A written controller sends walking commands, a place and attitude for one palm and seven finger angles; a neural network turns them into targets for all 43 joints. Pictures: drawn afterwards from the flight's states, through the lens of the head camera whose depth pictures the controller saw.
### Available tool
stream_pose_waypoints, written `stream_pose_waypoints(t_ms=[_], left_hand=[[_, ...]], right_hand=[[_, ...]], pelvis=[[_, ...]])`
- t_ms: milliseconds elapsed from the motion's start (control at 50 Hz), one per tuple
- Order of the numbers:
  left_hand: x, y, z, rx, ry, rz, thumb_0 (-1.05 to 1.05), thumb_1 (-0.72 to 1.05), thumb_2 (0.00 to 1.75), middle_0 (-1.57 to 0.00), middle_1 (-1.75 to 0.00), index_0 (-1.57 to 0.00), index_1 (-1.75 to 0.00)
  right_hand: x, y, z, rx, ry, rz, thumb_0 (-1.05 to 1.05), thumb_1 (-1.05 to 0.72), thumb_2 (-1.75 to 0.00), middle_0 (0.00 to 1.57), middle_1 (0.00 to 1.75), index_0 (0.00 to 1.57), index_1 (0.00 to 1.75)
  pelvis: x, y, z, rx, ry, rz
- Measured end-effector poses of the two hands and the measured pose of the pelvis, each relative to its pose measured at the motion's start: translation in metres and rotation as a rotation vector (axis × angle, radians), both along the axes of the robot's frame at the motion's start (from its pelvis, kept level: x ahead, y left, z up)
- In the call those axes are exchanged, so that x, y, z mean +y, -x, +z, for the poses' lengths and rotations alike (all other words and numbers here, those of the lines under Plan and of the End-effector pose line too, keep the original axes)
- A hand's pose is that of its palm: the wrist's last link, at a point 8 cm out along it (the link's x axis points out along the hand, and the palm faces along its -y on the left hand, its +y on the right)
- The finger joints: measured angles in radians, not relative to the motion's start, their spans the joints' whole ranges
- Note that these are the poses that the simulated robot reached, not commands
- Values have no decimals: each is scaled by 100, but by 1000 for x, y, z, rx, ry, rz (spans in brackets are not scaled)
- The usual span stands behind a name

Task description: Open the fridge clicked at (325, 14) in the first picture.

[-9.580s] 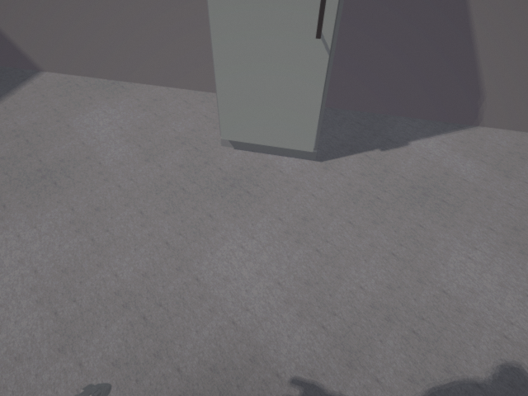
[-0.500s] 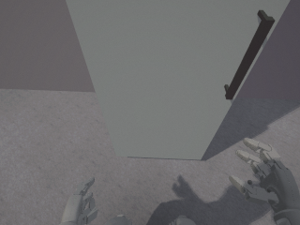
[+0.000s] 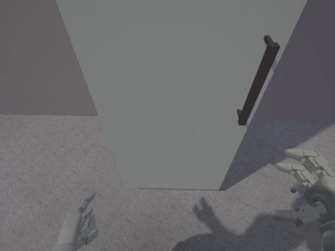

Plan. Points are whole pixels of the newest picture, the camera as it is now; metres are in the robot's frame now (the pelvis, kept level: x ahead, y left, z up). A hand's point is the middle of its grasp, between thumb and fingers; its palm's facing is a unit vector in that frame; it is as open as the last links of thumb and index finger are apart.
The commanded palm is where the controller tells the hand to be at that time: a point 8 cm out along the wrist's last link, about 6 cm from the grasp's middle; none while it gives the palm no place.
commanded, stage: raise the hand to about handle height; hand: right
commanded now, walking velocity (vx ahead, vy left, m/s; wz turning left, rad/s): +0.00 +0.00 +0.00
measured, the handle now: (253, 86) +0.52 -0.22 +0.12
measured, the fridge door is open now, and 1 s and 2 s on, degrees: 0 0 0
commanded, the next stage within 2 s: move the hooked fingers beside the handle in 0.88 s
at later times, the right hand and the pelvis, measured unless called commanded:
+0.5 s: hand (311, 160) +0.28 -0.27 +0.13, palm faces +0.04 +1.00 -0.04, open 14.0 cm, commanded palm +0.24 -0.31 +0.13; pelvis +0.00 +0.01 +0.02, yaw +0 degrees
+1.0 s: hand (301, 163) +0.28 -0.25 +0.12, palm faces +0.05 +1.00 -0.03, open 14.0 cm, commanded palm +0.25 -0.30 +0.13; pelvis +0.00 +0.02 +0.02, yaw +1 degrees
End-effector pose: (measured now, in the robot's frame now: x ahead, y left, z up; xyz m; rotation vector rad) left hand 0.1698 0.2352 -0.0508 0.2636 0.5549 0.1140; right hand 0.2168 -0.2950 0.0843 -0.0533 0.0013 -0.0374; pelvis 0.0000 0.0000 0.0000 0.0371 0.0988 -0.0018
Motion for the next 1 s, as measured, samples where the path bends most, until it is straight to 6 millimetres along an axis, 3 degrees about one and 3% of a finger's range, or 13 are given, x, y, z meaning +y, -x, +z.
stream_pose_waypoints(t_ms=[200, 460, 680, 1000], left_hand=[[-14, -6, 1, 15, 33, -37, 1, 90, 90, -20, -30, -20, -30], [13, 17, 0, 69, 7, 29, 1, 90, 90, -20, -30, -20, -30], [30, 27, 1, 74, 0, 62, 1, 90, 90, -20, -30, -20, -30], [25, 17, -2, 57, 25, 47, 1, 90, 90, -20, -30, -20, -30]], right_hand=[[-19, -16, 25, -6, -3, -19, -1, 47, -32, 30, 118, 30, 118], [-27, -37, 51, -17, -9, -14, -1, 50, -30, 30, 120, 30, 120], [-11, -36, 39, 9, -29, -7, -1, 50, -30, 30, 120, 30, 120], [-9, -36, 41, 12, -27, -14, -1, 50, -30, 30, 120, 30, 120]], pelvis=[[2, -4, 9, -29, 3, -5], [9, -2, 17, -55, 13, 2], [16, -1, 18, -56, 20, 15], [21, -2, 18, -54, 22, 12]])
